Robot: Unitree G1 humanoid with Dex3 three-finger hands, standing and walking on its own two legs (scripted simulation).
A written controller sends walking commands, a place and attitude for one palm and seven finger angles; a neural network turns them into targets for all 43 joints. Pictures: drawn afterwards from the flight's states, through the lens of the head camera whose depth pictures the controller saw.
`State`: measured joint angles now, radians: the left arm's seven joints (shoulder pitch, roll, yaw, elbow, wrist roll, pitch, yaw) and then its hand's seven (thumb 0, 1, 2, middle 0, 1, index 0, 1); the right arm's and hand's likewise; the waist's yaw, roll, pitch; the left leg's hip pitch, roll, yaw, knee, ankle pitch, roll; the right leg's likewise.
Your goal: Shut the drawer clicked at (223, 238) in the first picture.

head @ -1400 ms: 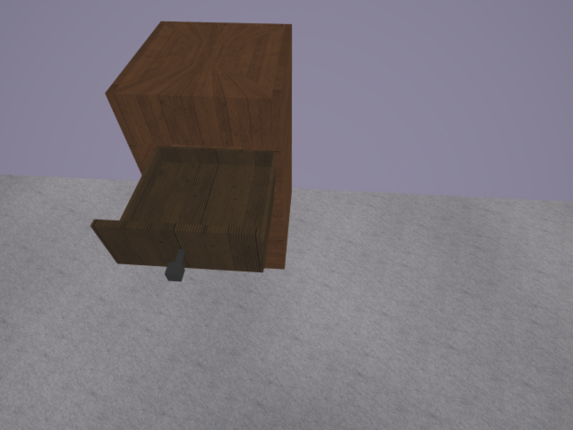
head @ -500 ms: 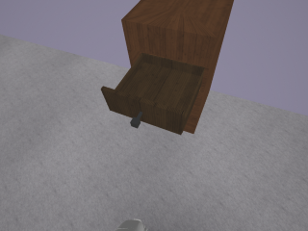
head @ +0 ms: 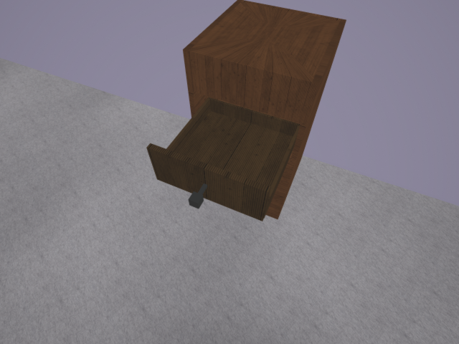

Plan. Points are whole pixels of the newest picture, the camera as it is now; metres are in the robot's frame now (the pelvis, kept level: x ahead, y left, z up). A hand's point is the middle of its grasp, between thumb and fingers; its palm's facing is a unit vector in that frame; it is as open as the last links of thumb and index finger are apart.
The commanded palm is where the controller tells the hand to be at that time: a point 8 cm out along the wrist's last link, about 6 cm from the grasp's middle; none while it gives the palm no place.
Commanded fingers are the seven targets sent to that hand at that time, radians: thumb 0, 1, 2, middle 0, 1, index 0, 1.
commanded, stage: look at it before walking up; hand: left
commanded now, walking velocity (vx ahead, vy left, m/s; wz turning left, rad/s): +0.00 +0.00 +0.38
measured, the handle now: (199, 195) +0.53 +0.12 -0.22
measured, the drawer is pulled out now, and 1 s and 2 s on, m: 0.30 0.30 0.30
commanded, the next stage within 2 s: turn to face it in 0.64 s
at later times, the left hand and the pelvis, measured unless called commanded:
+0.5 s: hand out of the picture +0.01 +0.17 -0.17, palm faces +0.07 -0.98 -0.20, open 7.3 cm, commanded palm none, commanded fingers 0.00 0.90 0.90 -0.20 -0.30 -0.20 -0.30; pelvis +0.00 -0.01 +0.00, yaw +2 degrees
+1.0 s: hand out of the picture -0.01 +0.16 -0.18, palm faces +0.03 -0.98 -0.19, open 7.4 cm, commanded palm none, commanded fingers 0.00 0.90 0.90 -0.20 -0.30 -0.20 -0.30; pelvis -0.01 -0.02 -0.01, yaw -3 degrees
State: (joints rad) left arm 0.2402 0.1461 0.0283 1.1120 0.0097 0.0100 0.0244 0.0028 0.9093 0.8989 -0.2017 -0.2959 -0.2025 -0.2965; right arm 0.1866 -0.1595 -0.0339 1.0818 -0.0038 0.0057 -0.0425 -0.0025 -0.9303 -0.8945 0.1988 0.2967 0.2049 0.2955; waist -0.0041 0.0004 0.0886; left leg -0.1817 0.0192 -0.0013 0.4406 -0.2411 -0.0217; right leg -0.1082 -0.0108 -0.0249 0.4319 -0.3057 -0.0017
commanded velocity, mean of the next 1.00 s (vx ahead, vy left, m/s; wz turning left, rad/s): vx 0.00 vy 0.00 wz -0.15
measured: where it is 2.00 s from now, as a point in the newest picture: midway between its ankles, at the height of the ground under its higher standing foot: outside the picture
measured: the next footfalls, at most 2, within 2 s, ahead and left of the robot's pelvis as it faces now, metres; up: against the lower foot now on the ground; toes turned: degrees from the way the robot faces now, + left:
left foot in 1.62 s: +0.06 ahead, +0.06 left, +0.00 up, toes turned -15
right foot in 1.88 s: -0.03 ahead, -0.17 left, +0.00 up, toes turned -19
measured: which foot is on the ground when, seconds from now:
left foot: down 0.00-1.00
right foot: down 0.00-1.00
